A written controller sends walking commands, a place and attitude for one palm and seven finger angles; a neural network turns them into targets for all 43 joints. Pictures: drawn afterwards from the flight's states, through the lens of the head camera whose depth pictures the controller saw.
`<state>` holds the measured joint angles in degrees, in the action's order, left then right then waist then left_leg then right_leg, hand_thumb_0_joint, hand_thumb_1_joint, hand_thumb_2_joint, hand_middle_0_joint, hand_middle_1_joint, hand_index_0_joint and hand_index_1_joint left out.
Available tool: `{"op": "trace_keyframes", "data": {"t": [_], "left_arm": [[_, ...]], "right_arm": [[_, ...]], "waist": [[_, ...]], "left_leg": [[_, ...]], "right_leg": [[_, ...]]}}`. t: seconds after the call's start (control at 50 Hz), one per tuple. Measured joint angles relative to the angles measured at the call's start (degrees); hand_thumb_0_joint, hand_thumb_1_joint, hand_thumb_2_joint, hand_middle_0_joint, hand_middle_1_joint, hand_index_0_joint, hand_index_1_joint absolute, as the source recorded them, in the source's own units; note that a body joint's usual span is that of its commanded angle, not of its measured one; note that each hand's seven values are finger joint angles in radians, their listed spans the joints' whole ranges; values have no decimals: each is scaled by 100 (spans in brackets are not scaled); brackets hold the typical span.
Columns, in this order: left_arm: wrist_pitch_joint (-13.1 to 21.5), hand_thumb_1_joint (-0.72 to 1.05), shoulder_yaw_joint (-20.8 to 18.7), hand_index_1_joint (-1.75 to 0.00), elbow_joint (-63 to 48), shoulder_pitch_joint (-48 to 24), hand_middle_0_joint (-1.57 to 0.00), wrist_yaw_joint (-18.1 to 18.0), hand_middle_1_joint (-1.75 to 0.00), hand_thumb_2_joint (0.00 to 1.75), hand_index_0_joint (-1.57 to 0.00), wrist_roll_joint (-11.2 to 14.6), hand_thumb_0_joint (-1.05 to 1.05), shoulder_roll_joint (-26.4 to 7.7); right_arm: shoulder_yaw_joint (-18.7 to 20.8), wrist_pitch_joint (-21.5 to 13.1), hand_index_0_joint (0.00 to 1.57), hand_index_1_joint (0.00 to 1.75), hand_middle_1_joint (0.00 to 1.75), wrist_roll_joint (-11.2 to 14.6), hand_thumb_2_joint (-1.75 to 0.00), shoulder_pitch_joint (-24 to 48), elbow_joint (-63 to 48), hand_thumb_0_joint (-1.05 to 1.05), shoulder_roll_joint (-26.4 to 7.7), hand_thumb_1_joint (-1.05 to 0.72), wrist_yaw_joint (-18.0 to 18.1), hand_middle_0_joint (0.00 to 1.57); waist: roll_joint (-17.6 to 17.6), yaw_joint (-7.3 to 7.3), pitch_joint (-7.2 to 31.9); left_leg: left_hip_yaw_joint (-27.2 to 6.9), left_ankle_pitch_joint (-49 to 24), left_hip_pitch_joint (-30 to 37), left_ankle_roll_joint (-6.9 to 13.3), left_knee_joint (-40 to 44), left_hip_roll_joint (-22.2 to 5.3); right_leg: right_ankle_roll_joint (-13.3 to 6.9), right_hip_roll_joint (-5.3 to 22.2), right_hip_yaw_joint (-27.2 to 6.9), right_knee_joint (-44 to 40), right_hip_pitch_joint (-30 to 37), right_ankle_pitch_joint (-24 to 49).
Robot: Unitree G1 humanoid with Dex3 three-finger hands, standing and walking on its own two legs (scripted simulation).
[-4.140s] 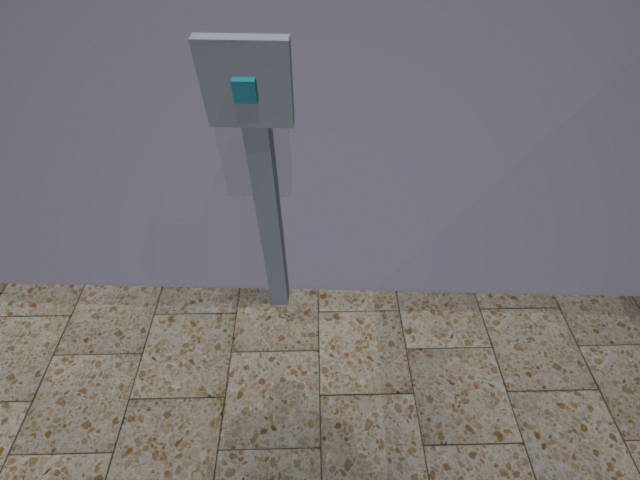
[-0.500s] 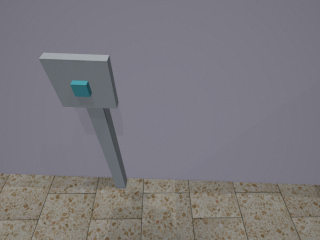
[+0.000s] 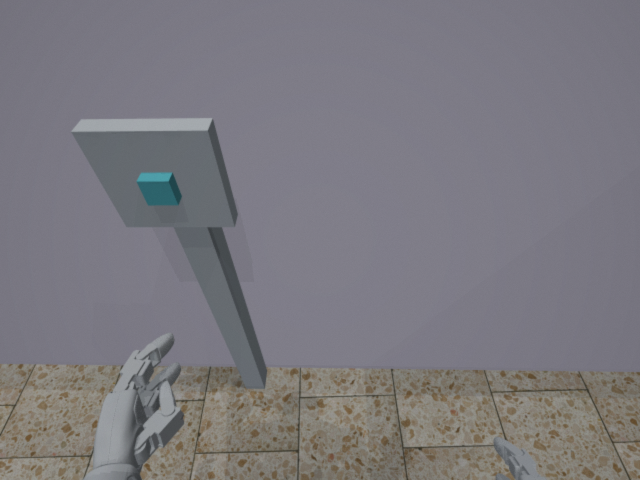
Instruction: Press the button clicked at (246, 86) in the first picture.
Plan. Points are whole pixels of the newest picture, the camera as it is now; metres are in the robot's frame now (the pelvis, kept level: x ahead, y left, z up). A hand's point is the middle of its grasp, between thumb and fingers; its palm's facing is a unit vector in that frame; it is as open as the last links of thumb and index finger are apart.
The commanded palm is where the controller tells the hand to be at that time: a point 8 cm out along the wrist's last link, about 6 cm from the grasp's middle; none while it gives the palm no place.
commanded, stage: raise the hand and make a fist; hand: left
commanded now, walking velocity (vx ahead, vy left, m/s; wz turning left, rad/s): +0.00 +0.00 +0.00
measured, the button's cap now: (160, 187) +0.49 +0.24 +0.11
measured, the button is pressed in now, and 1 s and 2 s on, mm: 0 0 0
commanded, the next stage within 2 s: aim a knuckle at the button in 1.80 s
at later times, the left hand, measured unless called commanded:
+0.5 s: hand (179, 453) +0.16 +0.16 +0.01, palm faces -0.05 -1.00 -0.03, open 3.6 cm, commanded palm +0.13 +0.23 +0.02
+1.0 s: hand (130, 416) +0.19 +0.20 +0.06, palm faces +0.03 -1.00 -0.05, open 3.1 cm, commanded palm +0.16 +0.26 +0.07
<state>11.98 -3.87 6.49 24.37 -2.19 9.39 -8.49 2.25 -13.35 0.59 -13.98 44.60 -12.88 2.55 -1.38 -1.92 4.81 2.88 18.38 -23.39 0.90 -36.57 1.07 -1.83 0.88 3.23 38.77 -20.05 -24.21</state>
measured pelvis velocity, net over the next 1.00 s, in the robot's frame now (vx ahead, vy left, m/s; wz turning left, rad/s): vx -0.03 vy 0.01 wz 0.01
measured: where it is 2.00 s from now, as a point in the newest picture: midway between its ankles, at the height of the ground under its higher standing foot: outside the picture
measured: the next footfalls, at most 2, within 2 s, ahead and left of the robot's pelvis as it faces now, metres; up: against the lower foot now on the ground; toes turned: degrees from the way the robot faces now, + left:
none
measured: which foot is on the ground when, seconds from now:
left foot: down 0.00-1.00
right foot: down 0.00-1.00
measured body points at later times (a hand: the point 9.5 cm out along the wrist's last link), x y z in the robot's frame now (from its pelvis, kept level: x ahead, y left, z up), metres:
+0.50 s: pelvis -0.05 -0.01 -0.05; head -0.01 -0.02 +0.40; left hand +0.16 +0.22 +0.02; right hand +0.13 -0.23 -0.13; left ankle +0.00 +0.11 -0.72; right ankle -0.05 -0.09 -0.72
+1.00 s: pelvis -0.03 +0.01 -0.02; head -0.01 +0.01 +0.43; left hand +0.18 +0.26 +0.07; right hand +0.16 -0.22 -0.08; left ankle +0.00 +0.11 -0.72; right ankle -0.05 -0.09 -0.72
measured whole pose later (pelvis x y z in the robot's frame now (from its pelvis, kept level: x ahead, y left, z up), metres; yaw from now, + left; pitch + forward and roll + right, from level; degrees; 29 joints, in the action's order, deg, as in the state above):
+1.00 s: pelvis -0.03 +0.01 -0.02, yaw +0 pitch +7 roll -2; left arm 15.0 -9.2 -8.0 24.1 11.7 15.9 -14.1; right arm -1.0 -13.0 2.5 -13.0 31.4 -13.8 3.8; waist -1.8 -0.1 5.6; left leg 1.2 22.1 -33.4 1.9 -48.6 -0.4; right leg -1.2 -0.4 4.8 46.4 -27.6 -25.6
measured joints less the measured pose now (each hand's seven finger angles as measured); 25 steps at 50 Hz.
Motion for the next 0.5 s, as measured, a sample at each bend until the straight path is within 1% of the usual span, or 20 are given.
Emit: {"op": "trace_keyframes", "data": {"t": [0.04, 0.08, 0.1, 0.12, 0.14, 0.18, 0.22, 0.24, 0.3, 0.34, 0.36, 0.4, 0.44, 0.5], "left_arm": [[750, 93, -77, -44, -172, -73, -32, 560, -43, 90, -32, 172, 2, 100], [1442, 93, -76, -49, -204, -45, -36, 1206, -48, 90, -37, 277, 1, 154], [1643, 92, -72, -51, -203, 0, -39, 1471, -50, 90, -39, 292, 1, 156], [1723, 92, -69, -54, -217, 75, -41, 1666, -53, 90, -42, 310, 1, 145], [1719, 92, -71, -57, -224, 168, -44, 1790, -56, 90, -44, 337, 1, 122], [1573, 91, -97, -62, -252, 364, -49, 1828, -62, 90, -50, 398, 1, 64], [1435, 91, -188, -68, -369, 544, -55, 1685, -67, 90, -55, 407, 1, -12], [1421, 91, -244, -71, -460, 625, -58, 1590, -70, 90, -58, 414, 2, -47], [1570, 90, -383, -80, -798, 715, -66, 1450, -79, 90, -66, 480, 2, -173], [1673, 90, -407, -86, -961, 571, -71, 1541, -85, 90, -71, 552, 2, -257], [1665, 90, -397, -89, -1003, 450, -74, 1624, -88, 90, -74, 584, 2, -297], [1487, 90, -358, -95, -1016, 185, -79, 1803, -94, 90, -79, 631, 2, -378], [1138, 90, -321, -101, -1000, -1, -84, 1913, -100, 90, -85, 649, 2, -444], [645, 90, -348, -110, -990, -41, -93, 1856, -109, 90, -93, 675, 2, -479]], "right_arm": [[74, 27, 20, 30, 30, -29, -90, 261, -308, 1, -27, -90, -114, 20], [147, 48, 20, 30, 30, -21, -90, 497, -616, 1, -43, -90, -210, 20], [180, 78, 20, 30, 30, -12, -90, 593, -783, 1, -62, -90, -235, 20], [203, 126, 20, 30, 30, 2, -90, 672, -956, 1, -90, -90, -239, 20], [218, 181, 20, 30, 30, 25, -90, 734, -1111, 1, -112, -90, -221, 20], [222, 279, 20, 30, 30, 58, -90, 800, -1392, 1, -150, -90, -148, 20], [210, 327, 20, 30, 30, 56, -90, 799, -1598, 1, -162, -90, -78, 20], [192, 339, 20, 30, 30, 51, -90, 782, -1662, 1, -154, -90, -49, 20], [57, 329, 20, 30, 30, 28, -90, 679, -1697, 1, -91, -90, 28, 20], [-76, 299, 20, 30, 30, 36, -90, 600, -1619, 1, -42, -90, 60, 20], [-144, 289, 20, 30, 30, 49, -90, 559, -1565, 1, -15, -90, 72, 20], [-268, 304, 20, 30, 30, 91, -90, 466, -1450, 1, 56, -90, 89, 20], [-357, 354, 20, 30, 30, 132, -90, 336, -1362, 1, 138, -90, 102, 20], [-408, 428, 20, 30, 30, 162, -90, 94, -1273, 1, 242, -90, 131, 20]], "waist": [[50, 20, 208], [154, 65, 328], [201, 102, 349], [234, 145, 355], [270, 185, 357], [317, 261, 357], [310, 338, 351], [285, 366, 341], [207, 416, 328], [132, 418, 299], [90, 411, 276], [18, 378, 228], [-33, 314, 194], [-67, 187, 179]], "left_leg": [[43, 168, -557, -25, -482, -55], [68, 346, -1086, -50, -994, -108], [65, 363, -1307, -57, -1222, -131], [48, 351, -1498, -71, -1439, -156], [33, 469, -1663, -83, -1650, -171], [-26, 676, -1937, -103, -1990, -188], [-122, 767, -2147, -138, -2243, -218], [-182, 794, -2219, -151, -2342, -234], [-348, 837, -2381, -165, -2542, -266], [-444, 835, -2453, -174, -2622, -283], [-480, 824, -2471, -176, -2640, -291], [-507, 781, -2451, -183, -2605, -305], [-478, 714, -2347, -174, -2475, -311], [-362, 594, -2087, -139, -2164, -309]], "right_leg": [[-20, -27, -39, 519, -592, -146], [-56, -54, -61, 1053, -1137, -327], [-83, -69, -60, 1299, -1362, -420], [-110, -90, -49, 1525, -1551, -505], [-138, -99, -34, 1721, -1708, -582], [-173, -105, 26, 2013, -1944, -695], [-197, -132, 122, 2190, -2089, -764], [-211, -149, 180, 2240, -2121, -784], [-231, -192, 341, 2309, -2175, -804], [-248, -219, 435, 2310, -2185, -786], [-252, -231, 469, 2294, -2179, -768], [-248, -250, 492, 2223, -2141, -708], [-231, -256, 461, 2094, -2053, -626], [-191, -252, 347, 1833, -1858, -487]]}}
